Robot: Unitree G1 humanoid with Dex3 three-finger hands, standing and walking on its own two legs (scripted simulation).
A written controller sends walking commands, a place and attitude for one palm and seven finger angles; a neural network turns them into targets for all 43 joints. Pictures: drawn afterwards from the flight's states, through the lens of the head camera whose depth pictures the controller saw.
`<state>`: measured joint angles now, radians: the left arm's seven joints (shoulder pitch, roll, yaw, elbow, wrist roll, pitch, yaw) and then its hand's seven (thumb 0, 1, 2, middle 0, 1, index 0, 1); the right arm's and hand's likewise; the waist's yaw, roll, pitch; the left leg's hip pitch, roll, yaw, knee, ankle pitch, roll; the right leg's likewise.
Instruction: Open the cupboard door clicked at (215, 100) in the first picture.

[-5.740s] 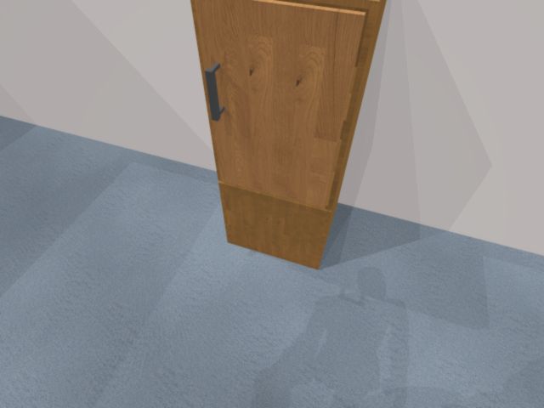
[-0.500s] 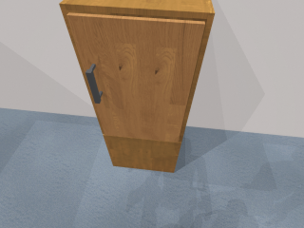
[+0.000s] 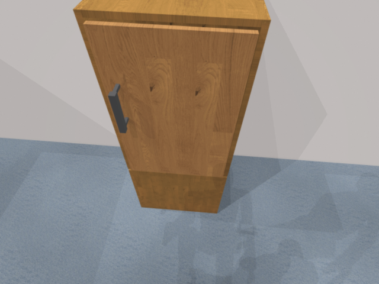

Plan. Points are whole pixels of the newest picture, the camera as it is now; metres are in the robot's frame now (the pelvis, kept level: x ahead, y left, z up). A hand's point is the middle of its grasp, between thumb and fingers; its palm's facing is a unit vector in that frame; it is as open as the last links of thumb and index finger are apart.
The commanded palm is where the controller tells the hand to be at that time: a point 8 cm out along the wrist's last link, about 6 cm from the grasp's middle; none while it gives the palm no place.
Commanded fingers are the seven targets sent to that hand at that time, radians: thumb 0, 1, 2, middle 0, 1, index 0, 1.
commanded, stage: come to a stop and stand still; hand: left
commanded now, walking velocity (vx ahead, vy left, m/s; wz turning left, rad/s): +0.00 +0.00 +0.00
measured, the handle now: (120, 109) +0.55 +0.23 +0.02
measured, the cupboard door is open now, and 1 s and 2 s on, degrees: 0 0 0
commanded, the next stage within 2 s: look again from close up in 1.02 s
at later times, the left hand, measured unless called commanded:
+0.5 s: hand out of the picture -0.03 +0.09 -0.17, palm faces +0.04 -0.99 -0.15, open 7.3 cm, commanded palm none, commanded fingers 0.00 0.90 0.90 -0.20 -0.30 -0.20 -0.30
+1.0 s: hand out of the picture -0.03 +0.05 -0.17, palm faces +0.07 -0.99 -0.15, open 7.3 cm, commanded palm none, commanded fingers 0.00 0.90 0.90 -0.20 -0.30 -0.20 -0.30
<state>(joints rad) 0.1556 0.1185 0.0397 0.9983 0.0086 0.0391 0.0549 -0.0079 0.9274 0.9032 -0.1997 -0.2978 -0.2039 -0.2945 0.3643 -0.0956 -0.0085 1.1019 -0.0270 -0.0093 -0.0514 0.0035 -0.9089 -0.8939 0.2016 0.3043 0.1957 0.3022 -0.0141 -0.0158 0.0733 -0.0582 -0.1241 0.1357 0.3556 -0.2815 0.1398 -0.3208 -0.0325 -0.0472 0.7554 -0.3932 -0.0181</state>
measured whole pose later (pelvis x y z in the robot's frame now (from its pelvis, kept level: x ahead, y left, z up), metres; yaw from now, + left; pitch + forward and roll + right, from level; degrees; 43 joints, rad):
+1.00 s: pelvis -0.01 -0.09 +0.01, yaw +0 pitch -1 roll +1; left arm 0.35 0.09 -0.01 1.13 0.00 -0.03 0.05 0.00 0.91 0.90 -0.20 -0.30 -0.20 -0.29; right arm 0.35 -0.08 0.01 1.18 -0.01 -0.01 -0.05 0.00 -0.91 -0.89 0.20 0.30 0.19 0.30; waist 0.00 0.00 0.01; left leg -0.09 0.03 0.09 0.40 -0.28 -0.01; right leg -0.15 0.10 -0.09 0.36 -0.20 -0.12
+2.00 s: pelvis -0.01 -0.03 +0.00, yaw +0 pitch +0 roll +0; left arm 0.30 0.13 0.01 1.09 0.01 0.00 0.03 0.00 0.91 0.90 -0.20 -0.30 -0.21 -0.29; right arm 0.30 -0.16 0.00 1.07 -0.02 0.01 -0.03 0.00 -0.91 -0.89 0.20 0.30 0.19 0.30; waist 0.02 0.00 0.04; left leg -0.18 -0.05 0.09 0.51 -0.34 0.07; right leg -0.26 0.00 -0.05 0.55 -0.29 -0.02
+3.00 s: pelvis +0.00 +0.12 -0.01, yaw -1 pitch -1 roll +0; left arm 0.36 0.20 0.00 0.97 0.02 0.02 0.03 0.00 0.91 0.90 -0.20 -0.30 -0.20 -0.29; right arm 0.25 -0.18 -0.02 0.92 -0.02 0.01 0.00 0.00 -0.93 -0.89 0.20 0.30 0.20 0.30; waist 0.02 0.02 0.00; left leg -0.32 -0.04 0.08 0.56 -0.21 0.07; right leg -0.24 -0.06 0.05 0.59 -0.34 0.02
